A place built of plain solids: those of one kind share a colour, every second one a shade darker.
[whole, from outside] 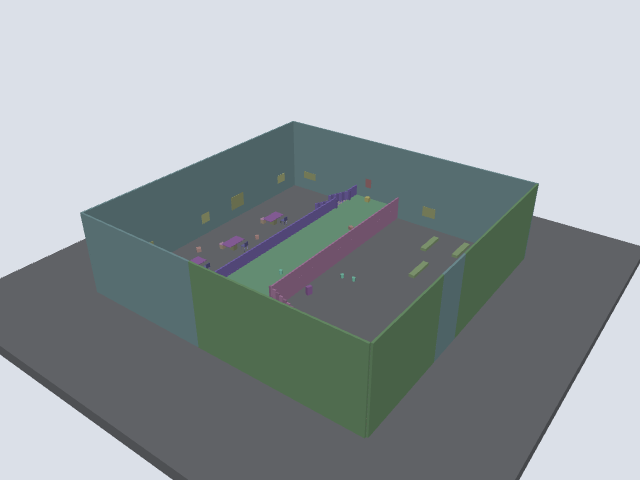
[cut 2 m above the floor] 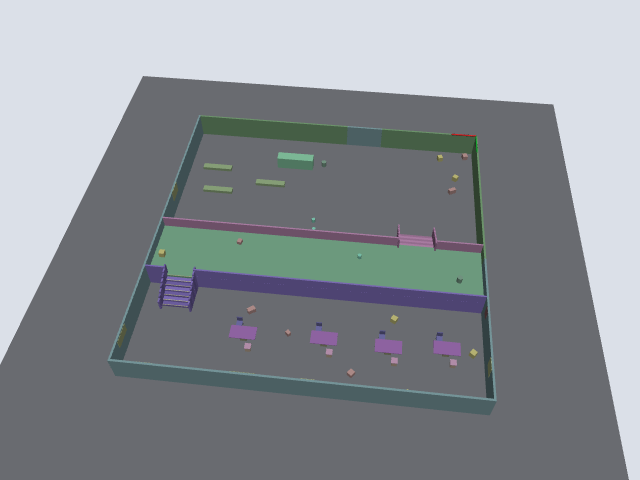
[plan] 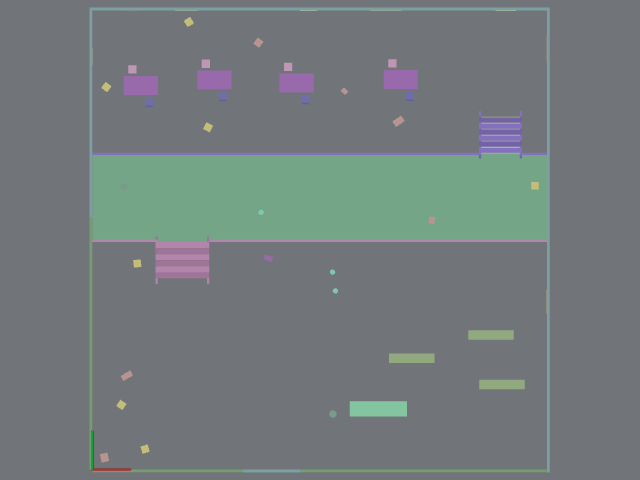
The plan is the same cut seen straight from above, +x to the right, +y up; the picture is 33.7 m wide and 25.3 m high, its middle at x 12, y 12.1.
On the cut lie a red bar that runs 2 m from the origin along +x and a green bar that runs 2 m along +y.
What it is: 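A public hall crossed by a raised podium; 24.0 x 24.2 m, 6.8 m high; a podium 4.7 m deep from side wall to side wall, raised by 7 risers of 0.161 m on goings of 0.317 m; a flight 2.6 m broad up to it from the entrance side and another 2.0 m broad down from it into the rear hall, 16.8 m apart along it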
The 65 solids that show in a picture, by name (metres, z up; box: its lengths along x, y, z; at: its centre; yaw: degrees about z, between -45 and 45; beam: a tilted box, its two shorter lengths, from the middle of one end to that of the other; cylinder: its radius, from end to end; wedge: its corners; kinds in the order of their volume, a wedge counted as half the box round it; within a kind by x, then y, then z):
{
 "podium_1": {"box": [24.01, 4.71, 1.18], "at": [12.01, 14.35, 0.54]},
 "wall_1": {"box": [0.15, 11.04, 6.88], "at": [-0.07, 18.83, 3.39]},
 "wall_2": {"box": [3.0, 0.15, 6.88], "at": [9.46, -0.07, 3.39]},
 "wall_3": {"box": [24.26, 0.15, 6.88], "at": [11.98, 24.27, 3.39]},
 "wall_4": {"box": [0.15, 24.5, 6.88], "at": [24.04, 12.1, 3.39]},
 "window_wall_1": {"box": [0.15, 13.31, 6.88], "at": [-0.07, 6.66, 3.39]},
 "window_wall_2": {"box": [7.96, 0.15, 6.88], "at": [3.98, -0.07, 3.39]},
 "window_wall_3": {"box": [13.0, 0.15, 6.88], "at": [17.46, -0.07, 3.39]},
 "back_1": {"box": [20.5, 0.12, 1.28], "at": [10.25, 16.64, 0.59]},
 "back_2": {"box": [20.5, 0.12, 2.18], "at": [10.25, 16.64, 1.04]},
 "back_3": {"box": [2.03, 0.32, 1.02], "at": [21.51, 16.86, 0.46]},
 "back_4": {"box": [2.03, 0.32, 0.85], "at": [21.51, 17.18, 0.38]},
 "back_5": {"box": [2.03, 0.32, 0.69], "at": [21.51, 17.49, 0.3]},
 "back_6": {"box": [2.03, 0.32, 0.53], "at": [21.51, 17.81, 0.22]},
 "back_7": {"box": [2.03, 0.32, 0.37], "at": [21.51, 18.13, 0.14]},
 "back_8": {"box": [2.03, 0.32, 0.21], "at": [21.51, 18.44, 0.06]},
 "back_9": {"box": [1.44, 0.12, 1.28], "at": [23.24, 16.64, 0.59]},
 "back_10": {"box": [1.44, 0.12, 2.18], "at": [23.24, 16.64, 1.04]},
 "front_1": {"box": [3.46, 0.12, 2.18], "at": [1.73, 12.05, 1.04]},
 "front_2": {"box": [2.59, 0.32, 0.21], "at": [4.75, 10.25, 0.06]},
 "front_3": {"box": [2.59, 0.32, 0.37], "at": [4.75, 10.56, 0.14]},
 "front_4": {"box": [2.59, 0.32, 0.53], "at": [4.75, 10.88, 0.22]},
 "front_5": {"box": [2.59, 0.32, 0.69], "at": [4.75, 11.2, 0.3]},
 "front_6": {"box": [2.59, 0.32, 0.85], "at": [4.75, 11.51, 0.38]},
 "front_7": {"box": [2.59, 0.32, 1.02], "at": [4.75, 11.83, 0.46]},
 "front_8": {"box": [17.91, 0.12, 1.28], "at": [15.0, 12.05, 0.59]},
 "front_9": {"box": [17.91, 0.12, 2.18], "at": [15.0, 12.05, 1.04]},
 "desk_1": {"box": [3.02, 0.8, 1.1], "at": [15.08, 3.2, 0.5]},
 "bench_upholstered_1": {"box": [2.4, 0.5, 0.25], "at": [16.84, 5.87, 0.33]},
 "bench_upholstered_2": {"box": [2.4, 0.5, 0.25], "at": [21.01, 7.09, 0.33]},
 "bench_upholstered_3": {"box": [2.4, 0.5, 0.25], "at": [21.59, 4.48, 0.33]},
 "ottoman_1": {"box": [0.4, 0.4, 0.47], "at": [0.74, 20.16, 0.18], "yaw": -37.0},
 "ottoman_2": {"box": [0.4, 0.4, 0.47], "at": [1.53, 3.41, 0.18], "yaw": -34.1},
 "ottoman_3": {"box": [0.4, 0.4, 0.47], "at": [2.37, 10.86, 0.18], "yaw": 5.0},
 "ottoman_4": {"box": [0.4, 0.4, 0.47], "at": [2.78, 1.08, 0.18], "yaw": 16.4},
 "ottoman_5": {"box": [0.4, 0.4, 0.47], "at": [5.09, 23.59, 0.18], "yaw": 31.8},
 "ottoman_6": {"box": [0.4, 0.4, 0.47], "at": [6.1, 18.04, 0.18], "yaw": -28.3},
 "ottoman_7": {"box": [0.4, 0.4, 0.47], "at": [23.33, 14.96, 1.31], "yaw": 1.5},
 "box_cardboard_1": {"box": [0.41, 0.45, 0.44], "at": [0.64, 0.63, 0.17], "yaw": 11.9},
 "box_cardboard_2": {"box": [0.59, 0.31, 0.45], "at": [1.82, 4.95, 0.17], "yaw": 30.3},
 "box_cardboard_3": {"box": [0.38, 0.4, 0.37], "at": [8.75, 22.5, 0.13], "yaw": -36.8},
 "box_cardboard_4": {"box": [0.56, 0.35, 0.4], "at": [16.14, 18.36, 0.15], "yaw": 34.9},
 "box_cardboard_5": {"box": [0.32, 0.36, 0.33], "at": [17.9, 13.14, 1.24], "yaw": -14.1},
 "table_top_1": {"box": [1.8, 1.0, 0.04], "at": [2.56, 20.24, 0.72]},
 "table_top_2": {"box": [1.8, 1.0, 0.04], "at": [6.43, 20.54, 0.72]},
 "table_top_3": {"box": [1.8, 1.0, 0.04], "at": [10.77, 20.38, 0.72]},
 "table_top_4": {"box": [1.8, 1.0, 0.04], "at": [16.26, 20.56, 0.72]},
 "hung_picture_1": {"box": [0.025, 0.93, 1.07], "at": [0.02, 21.8, 1.55]},
 "hung_picture_2": {"box": [0.92, 0.025, 0.91], "at": [11.4, 24.18, 1.55]},
 "hung_picture_3": {"box": [1.63, 0.025, 1.29], "at": [15.48, 24.18, 1.55]},
 "hung_picture_4": {"box": [1.08, 0.025, 0.83], "at": [21.81, 24.18, 1.55]},
 "hung_picture_5": {"box": [0.025, 1.25, 0.95], "at": [23.94, 8.87, 1.55]},
 "hung_picture_6": {"box": [0.025, 1.45, 0.72], "at": [23.94, 22.22, 1.55]},
 "drum_1": {"cylinder": 0.2, "from": [1.68, 14.9, 1.13], "to": [1.68, 14.9, 1.59]},
 "drum_2": {"cylinder": 0.2, "from": [12.68, 2.93, 0.0], "to": [12.68, 2.93, 0.46]},
 "suitcase_1": {"box": [0.45, 0.27, 0.77], "at": [9.28, 11.14, 0.33], "yaw": -17.4},
 "stool_top_1": {"box": [0.44, 0.44, 0.05], "at": [2.11, 21.09, 0.42]},
 "stool_top_2": {"box": [0.44, 0.44, 0.05], "at": [5.98, 21.39, 0.42]},
 "stool_top_3": {"box": [0.44, 0.44, 0.05], "at": [10.32, 21.23, 0.42]},
 "stool_top_4": {"box": [0.44, 0.44, 0.05], "at": [15.81, 21.41, 0.42]},
 "side_chair_1": {"box": [0.42, 0.42, 0.04], "at": [3.01, 19.39, 0.43]},
 "side_chair_2": {"box": [0.42, 0.42, 0.04], "at": [6.88, 19.69, 0.43]},
 "side_chair_3": {"box": [0.42, 0.42, 0.04], "at": [11.22, 19.53, 0.43]},
 "side_chair_4": {"box": [0.42, 0.42, 0.04], "at": [16.71, 19.71, 0.43]},
 "hung_poster_1": {"box": [0.01, 0.62, 0.87], "at": [23.95, 15.32, 2.63]}
}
